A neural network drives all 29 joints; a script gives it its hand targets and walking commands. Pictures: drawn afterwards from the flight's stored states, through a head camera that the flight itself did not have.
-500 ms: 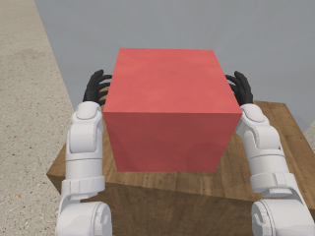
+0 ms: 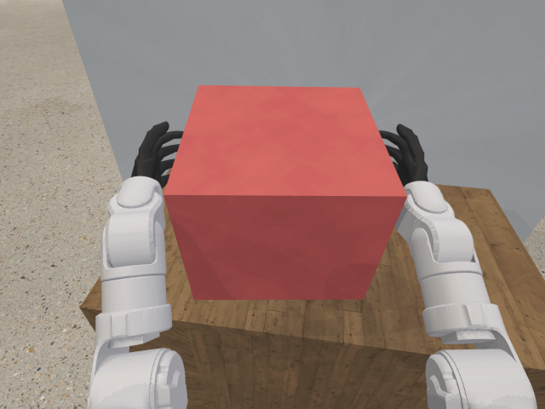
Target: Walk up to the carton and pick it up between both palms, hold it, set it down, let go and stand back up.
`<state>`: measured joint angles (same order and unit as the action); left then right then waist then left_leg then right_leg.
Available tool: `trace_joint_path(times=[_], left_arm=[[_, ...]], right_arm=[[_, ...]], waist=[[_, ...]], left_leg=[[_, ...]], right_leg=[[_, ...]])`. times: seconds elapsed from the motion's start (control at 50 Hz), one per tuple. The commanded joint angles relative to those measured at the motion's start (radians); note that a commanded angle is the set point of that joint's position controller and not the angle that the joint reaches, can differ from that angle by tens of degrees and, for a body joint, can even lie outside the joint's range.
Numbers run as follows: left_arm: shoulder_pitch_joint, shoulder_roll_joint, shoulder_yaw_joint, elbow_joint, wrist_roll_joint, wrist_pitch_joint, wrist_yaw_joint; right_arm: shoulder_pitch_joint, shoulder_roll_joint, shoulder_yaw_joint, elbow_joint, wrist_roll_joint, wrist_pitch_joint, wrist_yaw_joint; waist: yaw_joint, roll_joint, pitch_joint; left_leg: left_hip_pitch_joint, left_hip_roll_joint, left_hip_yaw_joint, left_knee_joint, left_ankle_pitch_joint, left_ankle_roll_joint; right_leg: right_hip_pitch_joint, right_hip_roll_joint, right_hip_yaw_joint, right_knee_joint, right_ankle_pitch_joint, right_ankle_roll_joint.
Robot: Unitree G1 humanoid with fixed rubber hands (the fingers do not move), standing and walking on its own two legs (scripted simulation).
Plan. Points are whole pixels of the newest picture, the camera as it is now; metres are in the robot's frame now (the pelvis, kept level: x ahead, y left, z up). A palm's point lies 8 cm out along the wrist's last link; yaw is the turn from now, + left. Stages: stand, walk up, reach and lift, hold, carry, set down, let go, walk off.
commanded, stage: hold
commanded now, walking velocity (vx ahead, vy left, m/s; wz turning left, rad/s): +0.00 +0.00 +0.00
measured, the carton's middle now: (279, 190) +0.40 +0.00 +0.15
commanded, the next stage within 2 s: none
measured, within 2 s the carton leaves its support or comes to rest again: neither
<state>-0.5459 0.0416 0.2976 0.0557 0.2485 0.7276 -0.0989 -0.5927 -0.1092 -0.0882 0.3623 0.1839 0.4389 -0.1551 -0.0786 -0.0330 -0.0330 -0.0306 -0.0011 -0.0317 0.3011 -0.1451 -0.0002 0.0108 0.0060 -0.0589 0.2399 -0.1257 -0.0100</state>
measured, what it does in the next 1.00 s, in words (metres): stands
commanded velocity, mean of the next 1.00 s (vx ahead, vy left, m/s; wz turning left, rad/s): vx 0.00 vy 0.00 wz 0.00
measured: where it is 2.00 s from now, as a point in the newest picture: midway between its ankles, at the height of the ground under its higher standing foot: outside the picture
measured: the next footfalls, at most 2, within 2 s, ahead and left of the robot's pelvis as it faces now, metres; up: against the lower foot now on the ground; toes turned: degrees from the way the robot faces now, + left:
none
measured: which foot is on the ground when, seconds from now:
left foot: down 0.00-1.00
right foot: down 0.00-1.00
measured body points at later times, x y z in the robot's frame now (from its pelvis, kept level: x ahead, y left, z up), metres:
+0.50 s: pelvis +0.00 +0.00 +0.00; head -0.05 +0.02 +0.45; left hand +0.37 +0.18 +0.20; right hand +0.37 -0.18 +0.20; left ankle +0.02 +0.12 -0.75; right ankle +0.01 -0.11 -0.75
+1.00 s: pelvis +0.00 +0.00 +0.00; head -0.05 +0.02 +0.45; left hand +0.36 +0.17 +0.20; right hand +0.36 -0.19 +0.20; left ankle +0.02 +0.12 -0.75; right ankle +0.01 -0.11 -0.75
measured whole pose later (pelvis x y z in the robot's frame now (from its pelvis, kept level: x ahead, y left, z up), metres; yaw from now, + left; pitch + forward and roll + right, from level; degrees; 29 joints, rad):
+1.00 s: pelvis +0.00 +0.00 +0.00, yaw -1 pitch -7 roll -1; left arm -0.51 0.01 0.30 0.00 0.26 0.73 -0.08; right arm -0.57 -0.14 -0.06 0.34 0.20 0.42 -0.14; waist -0.07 -0.03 -0.02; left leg -0.02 0.00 -0.01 0.29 -0.15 0.00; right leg 0.02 0.01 -0.04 0.23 -0.12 -0.01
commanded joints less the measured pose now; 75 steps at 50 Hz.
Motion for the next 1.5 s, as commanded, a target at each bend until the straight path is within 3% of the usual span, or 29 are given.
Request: trace_joint_path(times=[0.0, 0.06, 0.14, 0.22, 0.3, 0.34, 0.36, 0.42, 0.44, 0.46, 0.5, 0.52, 0.56, 0.66, 0.76, 0.78, 0.82, 0.84, 0.86, 0.9, 0.94, 0.98, 1.04, 1.1, 1.16, 1.28, 1.36, 1.42, 1.48], left_arm=[[-0.565, -0.429, -0.393, -0.060, -0.145, -0.047, -0.136], [-0.561, -0.424, -0.345, -0.018, -0.118, -0.044, -0.138], [-0.624, -0.460, -0.347, 0.015, -0.117, -0.060, -0.129], [-0.651, -0.455, -0.405, -0.082, -0.167, -0.087, -0.104], [-0.618, -0.445, -0.400, -0.032, -0.147, -0.082, -0.101], [-0.596, -0.429, -0.374, -0.013, -0.132, -0.072, -0.114], [-0.623, -0.426, -0.394, -0.051, -0.140, -0.076, -0.118], [-0.622, -0.430, -0.404, -0.045, -0.150, -0.071, -0.125], [-0.608, -0.433, -0.399, -0.041, -0.144, -0.073, -0.127], [-0.604, -0.436, -0.412, -0.073, -0.152, -0.074, -0.128], [-0.605, -0.437, -0.436, -0.107, -0.161, -0.077, -0.131], [-0.607, -0.453, -0.471, -0.159, -0.177, -0.083, -0.126], [-0.572, -0.434, -0.449, -0.123, -0.168, -0.073, -0.125], [-0.543, -0.407, -0.418, -0.124, -0.141, -0.064, -0.131], [-0.525, -0.424, -0.430, -0.170, -0.153, -0.058, -0.124], [-0.513, -0.420, -0.426, -0.149, -0.151, -0.055, -0.122], [-0.519, -0.422, -0.437, -0.191, -0.163, -0.059, -0.118], [-0.528, -0.425, -0.454, -0.207, -0.166, -0.061, -0.114], [-0.511, -0.427, -0.442, -0.186, -0.172, -0.059, -0.111], [-0.481, -0.404, -0.408, -0.154, -0.142, -0.049, -0.115], [-0.520, -0.392, -0.384, -0.152, -0.126, -0.040, -0.122], [-0.551, -0.375, -0.361, -0.094, -0.107, -0.033, -0.130], [-0.646, -0.425, -0.424, -0.138, -0.143, -0.053, -0.130], [-0.651, -0.435, -0.448, -0.131, -0.170, -0.065, -0.122], [-0.602, -0.432, -0.424, -0.085, -0.160, -0.060, -0.123], [-0.581, -0.409, -0.362, 0.000, -0.123, -0.062, -0.138], [-0.557, -0.404, -0.359, -0.022, -0.126, -0.070, -0.140], [-0.581, -0.439, -0.433, -0.121, -0.164, -0.082, -0.130], [-0.577, -0.449, -0.454, -0.158, -0.163, -0.076, -0.119]], right_arm=[[-0.718, 0.447, 0.351, -0.243, 0.091, -0.056, 0.157], [-0.744, 0.454, 0.344, -0.223, 0.071, -0.059, 0.171], [-0.794, 0.459, 0.310, -0.164, 0.046, -0.092, 0.199], [-0.807, 0.493, 0.370, -0.235, 0.074, -0.121, 0.203], [-0.781, 0.482, 0.338, -0.182, 0.060, -0.122, 0.198], [-0.746, 0.476, 0.330, -0.155, 0.049, -0.115, 0.189], [-0.751, 0.482, 0.331, -0.159, 0.050, -0.118, 0.187], [-0.755, 0.476, 0.346, -0.193, 0.047, -0.121, 0.175], [-0.735, 0.481, 0.331, -0.167, 0.051, -0.115, 0.171], [-0.736, 0.479, 0.344, -0.201, 0.059, -0.119, 0.168], [-0.737, 0.488, 0.365, -0.230, 0.070, -0.119, 0.162], [-0.740, 0.487, 0.383, -0.278, 0.095, -0.124, 0.157], [-0.714, 0.463, 0.372, -0.256, 0.096, -0.111, 0.154], [-0.681, 0.447, 0.380, -0.269, 0.104, -0.091, 0.152], [-0.690, 0.438, 0.398, -0.321, 0.118, -0.092, 0.156], [-0.676, 0.430, 0.397, -0.327, 0.111, -0.089, 0.156], [-0.699, 0.452, 0.420, -0.351, 0.124, -0.094, 0.157], [-0.684, 0.443, 0.418, -0.360, 0.133, -0.093, 0.158], [-0.679, 0.454, 0.426, -0.338, 0.132, -0.087, 0.158], [-0.668, 0.431, 0.406, -0.321, 0.118, -0.079, 0.154], [-0.678, 0.443, 0.406, -0.290, 0.106, -0.073, 0.155], [-0.685, 0.437, 0.361, -0.234, 0.082, -0.062, 0.161], [-0.721, 0.478, 0.352, -0.218, 0.071, -0.080, 0.177], [-0.739, 0.483, 0.337, -0.217, 0.070, -0.096, 0.182], [-0.743, 0.480, 0.343, -0.229, 0.074, -0.106, 0.172], [-0.770, 0.459, 0.334, -0.207, 0.048, -0.104, 0.168], [-0.730, 0.469, 0.351, -0.205, 0.058, -0.113, 0.160], [-0.725, 0.484, 0.386, -0.266, 0.096, -0.125, 0.160], [-0.712, 0.472, 0.399, -0.297, 0.106, -0.124, 0.155]], waist=[[0.009, 0.046, -0.296], [0.027, 0.006, -0.243], [0.043, 0.044, -0.270], [0.038, 0.018, -0.404], [0.023, 0.040, -0.342], [0.026, 0.026, -0.310], [0.009, 0.042, -0.344], [0.010, 0.024, -0.345], [-0.011, 0.027, -0.334], [-0.002, 0.028, -0.348], [-0.017, 0.035, -0.369], [-0.018, 0.068, -0.412], [-0.024, 0.070, -0.367], [-0.005, 0.048, -0.319], [0.013, 0.050, -0.351], [-0.002, 0.042, -0.351], [0.024, 0.028, -0.367], [0.007, 0.048, -0.392], [0.014, 0.017, -0.383], [0.009, 0.001, -0.333], [0.032, -0.002, -0.278], [0.023, 0.025, -0.219], [0.013, 0.058, -0.278], [-0.009, 0.063, -0.345], [-0.008, 0.055, -0.344], [0.019, -0.003, -0.292], [0.010, 0.007, -0.312], [0.000, 0.051, -0.406], [-0.008, 0.070, -0.398]], left_leg=[[0.032, -0.028, 0.048, -0.048, 0.144, -0.027], [-0.010, -0.028, 0.055, -0.073, 0.078, -0.006], [0.004, -0.018, 0.066, -0.079, 0.027, -0.005], [0.052, -0.036, 0.063, -0.035, 0.176, -0.006], [0.037, -0.038, 0.064, -0.037, 0.147, -0.014], [0.016, -0.036, 0.064, -0.054, 0.117, 0.002], [0.034, -0.038, 0.062, -0.046, 0.123, -0.006], [0.019, -0.042, 0.067, -0.044, 0.147, -0.006], [0.040, -0.041, 0.062, -0.042, 0.143, -0.010], [0.054, -0.044, 0.066, -0.034, 0.177, -0.012], [0.069, -0.047, 0.055, -0.018, 0.214, -0.016], [0.082, -0.047, 0.055, 0.001, 0.274, -0.029], [0.078, -0.042, 0.049, -0.006, 0.276, -0.040], [0.053, -0.038, 0.049, -0.021, 0.239, -0.024], [0.088, -0.025, 0.046, -0.006, 0.307, -0.037], [0.079, -0.031, 0.046, -0.002, 0.310, -0.033], [0.077, -0.032, 0.051, -0.008, 0.315, -0.035], [0.088, -0.038, 0.045, 0.003, 0.330, -0.035], [0.100, -0.031, 0.044, -0.001, 0.340, -0.032], [0.078, -0.038, 0.046, -0.012, 0.282, -0.024], [0.038, -0.036, 0.057, -0.041, 0.196, -0.013], [0.002, -0.037, 0.070, -0.060, 0.094, -0.006], [-0.004, -0.031, 0.071, -0.069, 0.056, -0.007], [0.035, -0.034, 0.062, -0.046, 0.106, -0.014], [0.036, -0.037, 0.060, -0.033, 0.127, -0.012], [-0.008, -0.037, 0.070, -0.060, 0.073, 0.006], [0.030, -0.044, 0.061, -0.043, 0.143, 0.001], [0.094, -0.038, 0.055, -0.006, 0.282, -0.028], [0.099, -0.043, 0.055, 0.012, 0.311, -0.037]], right_leg=[[0.080, 0.046, -0.002, -0.015, 0.103, 0.014], [0.068, 0.042, 0.003, -0.023, 0.047, 0.015], [0.033, 0.040, -0.002, -0.028, -0.046, 0.000], [0.080, 0.051, -0.004, -0.001, 0.119, 0.014], [0.061, 0.048, -0.009, -0.004, 0.090, 0.019], [0.076, 0.041, 0.001, -0.018, 0.095, 0.024], [0.093, 0.040, -0.006, -0.012, 0.100, 0.022], [0.102, 0.040, -0.004, -0.010, 0.141, 0.025], [0.110, 0.036, -0.005, -0.014, 0.138, 0.029], [0.104, 0.041, -0.009, -0.004, 0.167, 0.030], [0.125, 0.040, -0.012, 0.004, 0.214, 0.029], [0.133, 0.039, -0.007, 0.006, 0.267, 0.029], [0.122, 0.045, -0.012, 0.009, 0.252, 0.031], [0.125, 0.041, -0.010, 0.001, 0.222, 0.028], [0.125, 0.056, -0.008, 0.004, 0.237, 0.016], [0.121, 0.057, -0.006, 0.001, 0.245, 0.019], [0.135, 0.058, -0.004, 0.009, 0.268, 0.021], [0.124, 0.056, -0.003, 0.011, 0.291, 0.023], [0.123, 0.058, -0.003, 0.010, 0.302, 0.026], [0.116, 0.054, 0.001, 0.002, 0.266, 0.029], [0.100, 0.044, 0.006, -0.006, 0.191, 0.028], [0.062, 0.036, 0.005, -0.023, 0.078, 0.027], [0.048, 0.025, 0.010, -0.018, 0.013, 0.008], [0.052, 0.033, 0.003, -0.008, 0.064, 0.008], [0.076, 0.029, 0.000, -0.007, 0.111, 0.018], [0.089, 0.032, 0.000, -0.017, 0.067, 0.031], [0.106, 0.033, -0.001, -0.010, 0.149, 0.033], [0.114, 0.046, -0.008, 0.012, 0.251, 0.028], [0.109, 0.054, -0.013, 0.008, 0.250, 0.023]])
